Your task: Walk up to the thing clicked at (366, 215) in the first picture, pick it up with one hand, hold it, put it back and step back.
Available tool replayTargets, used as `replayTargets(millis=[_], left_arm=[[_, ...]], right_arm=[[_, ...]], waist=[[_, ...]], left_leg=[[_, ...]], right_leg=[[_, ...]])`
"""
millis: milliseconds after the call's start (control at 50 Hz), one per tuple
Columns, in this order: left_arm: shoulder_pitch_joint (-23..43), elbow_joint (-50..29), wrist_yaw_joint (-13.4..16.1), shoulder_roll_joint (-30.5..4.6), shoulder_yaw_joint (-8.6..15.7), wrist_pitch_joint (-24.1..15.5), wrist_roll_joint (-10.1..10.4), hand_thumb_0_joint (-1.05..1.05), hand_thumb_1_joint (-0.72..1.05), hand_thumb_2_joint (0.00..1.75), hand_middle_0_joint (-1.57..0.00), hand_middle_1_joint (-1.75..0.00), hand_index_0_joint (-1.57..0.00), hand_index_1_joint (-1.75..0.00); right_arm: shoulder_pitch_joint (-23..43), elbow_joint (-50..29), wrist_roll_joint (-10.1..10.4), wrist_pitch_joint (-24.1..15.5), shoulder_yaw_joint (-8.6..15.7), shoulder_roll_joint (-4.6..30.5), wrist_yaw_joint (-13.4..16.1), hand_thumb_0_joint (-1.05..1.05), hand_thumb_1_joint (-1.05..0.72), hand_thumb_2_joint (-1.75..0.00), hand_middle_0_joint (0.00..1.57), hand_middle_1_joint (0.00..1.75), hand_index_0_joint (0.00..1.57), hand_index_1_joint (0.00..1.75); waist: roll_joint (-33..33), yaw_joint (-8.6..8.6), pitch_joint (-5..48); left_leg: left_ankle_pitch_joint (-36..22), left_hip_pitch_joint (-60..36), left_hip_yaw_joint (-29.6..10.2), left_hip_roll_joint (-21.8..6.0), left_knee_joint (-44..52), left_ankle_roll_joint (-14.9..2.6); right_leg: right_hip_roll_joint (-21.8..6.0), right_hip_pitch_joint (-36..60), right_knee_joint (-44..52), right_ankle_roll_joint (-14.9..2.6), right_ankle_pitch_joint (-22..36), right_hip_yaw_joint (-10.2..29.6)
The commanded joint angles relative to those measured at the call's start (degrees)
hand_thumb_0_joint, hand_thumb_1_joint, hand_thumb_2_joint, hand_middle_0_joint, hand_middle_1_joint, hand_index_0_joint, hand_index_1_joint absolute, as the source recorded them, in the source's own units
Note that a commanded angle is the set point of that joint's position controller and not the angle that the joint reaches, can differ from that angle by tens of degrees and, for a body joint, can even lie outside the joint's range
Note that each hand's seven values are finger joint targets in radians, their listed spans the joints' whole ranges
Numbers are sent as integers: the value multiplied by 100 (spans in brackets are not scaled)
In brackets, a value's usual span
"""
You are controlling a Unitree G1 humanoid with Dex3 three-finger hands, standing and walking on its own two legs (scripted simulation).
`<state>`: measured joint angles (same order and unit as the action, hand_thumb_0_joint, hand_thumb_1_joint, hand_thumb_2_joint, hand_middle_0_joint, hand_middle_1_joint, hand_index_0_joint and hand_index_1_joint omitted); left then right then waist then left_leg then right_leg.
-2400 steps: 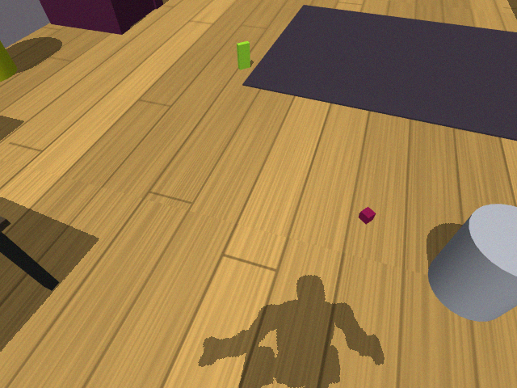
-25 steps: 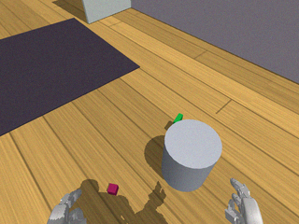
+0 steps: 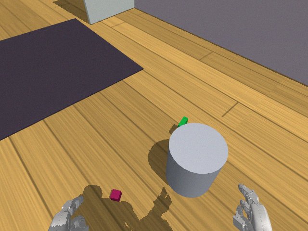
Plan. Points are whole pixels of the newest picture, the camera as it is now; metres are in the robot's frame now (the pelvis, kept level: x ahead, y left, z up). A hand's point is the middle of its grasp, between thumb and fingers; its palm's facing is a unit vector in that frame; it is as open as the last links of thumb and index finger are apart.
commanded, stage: home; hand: left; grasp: from above
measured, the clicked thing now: (116, 195) +0.45 +0.23 -0.69
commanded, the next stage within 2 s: stand in 0.10 s
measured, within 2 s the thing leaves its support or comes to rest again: neither
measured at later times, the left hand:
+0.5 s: hand out of the picture +0.10 +0.23 -0.11, palm faces +0.01 -0.94 -0.34, open 7.4 cm
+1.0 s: hand out of the picture +0.04 +0.24 -0.10, palm faces +0.02 -0.95 -0.32, open 7.4 cm
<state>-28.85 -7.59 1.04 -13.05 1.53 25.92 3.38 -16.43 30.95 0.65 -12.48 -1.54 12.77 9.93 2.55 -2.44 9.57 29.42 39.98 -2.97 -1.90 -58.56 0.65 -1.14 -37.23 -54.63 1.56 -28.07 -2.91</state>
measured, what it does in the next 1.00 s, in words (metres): rises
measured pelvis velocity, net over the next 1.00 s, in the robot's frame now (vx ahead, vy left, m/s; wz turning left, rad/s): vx -0.01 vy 0.01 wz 0.00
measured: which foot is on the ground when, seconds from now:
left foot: down 0.00-1.00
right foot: down 0.00-1.00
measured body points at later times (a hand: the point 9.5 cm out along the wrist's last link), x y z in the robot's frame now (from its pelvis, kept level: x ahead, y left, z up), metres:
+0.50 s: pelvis -0.01 +0.00 +0.03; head +0.01 +0.01 +0.48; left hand +0.10 +0.28 -0.08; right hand +0.10 -0.28 -0.09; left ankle +0.00 +0.12 -0.68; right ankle -0.01 -0.14 -0.68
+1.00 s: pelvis -0.01 +0.01 +0.06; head +0.00 +0.01 +0.51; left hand +0.04 +0.29 -0.08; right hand +0.06 -0.27 -0.08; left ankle +0.00 +0.12 -0.68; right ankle -0.01 -0.14 -0.68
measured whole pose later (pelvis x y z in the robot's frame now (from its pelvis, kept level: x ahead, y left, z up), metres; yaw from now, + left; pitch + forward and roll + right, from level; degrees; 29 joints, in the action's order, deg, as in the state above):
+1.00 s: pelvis -0.01 +0.01 +0.06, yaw +0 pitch -3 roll +0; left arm -10.6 62.7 1.8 -16.0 1.7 0.4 -1.7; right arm -8.9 62.2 -1.5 0.0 2.1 16.0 1.2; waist 0.4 0.8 -3.5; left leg 13.1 7.9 -0.2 0.7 -24.3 -0.5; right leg -3.5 -7.1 -23.7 2.7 -13.1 -1.2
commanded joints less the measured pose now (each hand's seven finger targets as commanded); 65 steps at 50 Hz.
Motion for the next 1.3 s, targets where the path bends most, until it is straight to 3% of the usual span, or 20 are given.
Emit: replayTargets(millis=[0, 160, 180, 200, 220, 240, 280, 300, 340, 400, 440, 500, 540, 680, 720, 880, 1140, 1200, 1280], left_arm=[[121, -1135, 42, -582, 332, -280, -58, 0, 90, 90, -20, -30, -20, -30], [160, -1157, 50, -650, 394, -258, -47, 0, 90, 90, -20, -30, -20, -30], [1808, 854, 281, -1118, 339, -1467, -711, 0, 90, 90, -20, -30, -20, -30], [1227, 1889, 252, -1140, 459, -1851, -735, 0, 90, 90, -20, -30, -20, -30], [1157, 2168, 226, -1212, 450, -2038, -763, 0, 90, 90, -20, -30, -20, -30], [1365, 2321, 190, -1200, 401, -2148, -758, 0, 90, 90, -20, -30, -20, -30], [1477, 2777, 148, -1218, 341, -2312, -685, 0, 90, 90, -20, -30, -20, -30], [1472, 3021, 147, -1215, 370, -2329, -659, 0, 90, 90, -20, -30, -20, -30], [1598, 3453, 154, -1200, 401, -2382, -592, 0, 90, 90, -20, -30, -20, -30], [1819, 4053, 164, -1193, 381, -2498, -612, 0, 90, 90, -20, -30, -20, -30], [1910, 4378, 163, -1221, 388, -2559, -627, 0, 90, 90, -20, -30, -20, -30], [1884, 4834, 157, -1205, 376, -2618, -598, 0, 90, 90, -20, -30, -20, -30], [1809, 5138, 157, -1169, 354, -2621, -570, 0, 90, 90, -20, -30, -20, -30], [1838, 5959, 153, -1215, 314, -2655, -513, 0, 90, 90, -20, -30, -20, -30], [1831, 6145, 146, -1235, 301, -2652, -504, 0, 90, 90, -20, -30, -20, -30], [1956, 6619, 161, -1290, 256, -2680, -522, 0, 90, 90, -20, -30, -20, -30], [2096, 6951, 116, -1433, 250, -2679, -496, 0, 90, 90, -20, -30, -20, -30], [2183, 6961, 122, -1442, 245, -2705, -487, 0, 90, 90, -20, -30, -20, -30], [2185, 6990, 105, -1448, 230, -2715, -470, 0, 90, 90, -20, -30, -20, -30]], right_arm=[[362, -953, -19, -348, 326, 711, 78, 0, -90, -90, 20, 30, 20, 30], [362, -956, -10, -355, 316, 707, 88, 0, -90, -90, 20, 30, 20, 30], [757, 477, -768, 260, 506, 1294, -253, 0, -90, -90, 20, 30, 20, 30], [726, 516, -722, 476, 606, 1338, -400, 0, -90, -90, 20, 30, 20, 30], [687, 484, -725, 570, 598, 1326, -507, 0, -90, -90, 20, 30, 20, 30], [559, 475, -744, 639, 568, 1314, -585, 0, -90, -90, 20, 30, 20, 30], [618, 721, -471, 680, 570, 1217, -760, 0, -90, -90, 20, 30, 20, 30], [748, 813, -390, 723, 604, 1177, -816, 0, -90, -90, 20, 30, 20, 30], [820, 911, -333, 766, 651, 1197, -859, 0, -90, -90, 20, 30, 20, 30], [870, 1228, -371, 865, 662, 1174, -887, 0, -90, -90, 20, 30, 20, 30], [896, 1353, -380, 920, 673, 1176, -893, 0, -90, -90, 20, 30, 20, 30], [844, 1611, -376, 961, 681, 1220, -866, 0, -90, -90, 20, 30, 20, 30], [859, 1759, -359, 978, 689, 1310, -846, 0, -90, -90, 20, 30, 20, 30], [793, 2269, -293, 1040, 650, 1383, -784, 0, -90, -90, 20, 30, 20, 30], [819, 2379, -273, 1048, 640, 1389, -779, 0, -90, -90, 20, 30, 20, 30], [828, 2705, -235, 1077, 605, 1339, -789, 0, -90, -90, 20, 30, 20, 30], [1000, 2920, -211, 1114, 539, 1441, -826, 0, -90, -90, 20, 30, 20, 30], [1006, 2937, -206, 1092, 522, 1446, -823, 0, -90, -90, 20, 30, 20, 30], [978, 3008, -189, 1081, 501, 1529, -823, 0, -90, -90, 20, 30, 20, 30]], waist=[[83, -4, 514], [38, 22, 431], [-407, 454, -986], [-598, 407, -401], [-677, 351, -217], [-426, 228, -272], [-103, 354, -49], [-381, 429, -75], [-483, 425, 23], [-329, 405, -335], [-303, 367, -493], [-181, 375, -643], [29, 410, -768], [-80, 359, -899], [-96, 352, -972], [-282, 304, -1059], [-242, 331, -1221], [-319, 326, -1071], [-228, 313, -962]], left_leg=[[-1601, -663, 38, 124, 960, -90], [-1411, -568, 86, 156, 930, -118], [-2306, -533, -32, -45, 1385, -352], [-2533, -1083, 83, -18, 1349, -422], [-2604, -1401, 112, 0, 1326, -440], [-2501, -1340, -12, -7, 1462, -415], [-2349, -1751, -84, -16, 1751, -453], [-2358, -1849, 5, 25, 1775, -401], [-2381, -2030, -20, 6, 1781, -380], [-1750, -2085, -140, -26, 2173, -410], [-1622, -2087, -159, -32, 2329, -412], [-1913, -2315, -275, -150, 2651, -393], [-1703, -2271, -451, -265, 3021, -406], [-2171, -2734, -437, -340, 3552, -308], [-2030, -2873, -423, -344, 3724, -274], [-2456, -3156, -301, -328, 3897, -209], [-1945, -3073, -309, -351, 4268, -183], [-2663, -3252, -250, -388, 4138, -179], [-2847, -3400, -205, -401, 4100, -173]], right_leg=[[227, 302, 797, -150, 1376, -142], [204, 261, 859, -125, 1245, -113], [-234, 1232, 1138, -419, 1305, 343], [-307, 1400, 1223, -635, 1508, 667], [-356, 1397, 1257, -663, 1720, 740], [-276, 1399, 1231, -629, 1812, 688], [-367, 1786, 1215, -489, 1963, 594], [-384, 1789, 1316, -488, 1920, 655], [-433, 1844, 1526, -430, 1957, 652], [-455, 1786, 1860, -376, 1449, 677], [-477, 1887, 2101, -359, 1381, 692], [-420, 2034, 2178, -327, 1647, 574], [-366, 2237, 2325, -278, 1561, 468], [-457, 2760, 2883, -240, 1984, 500], [-444, 2763, 3025, -229, 1901, 501], [-538, 2965, 3444, -184, 2067, 521], [-553, 3102, 3713, -161, 1921, 525], [-623, 3220, 3701, -180, 2341, 562], [-615, 3254, 3748, -155, 2541, 551]])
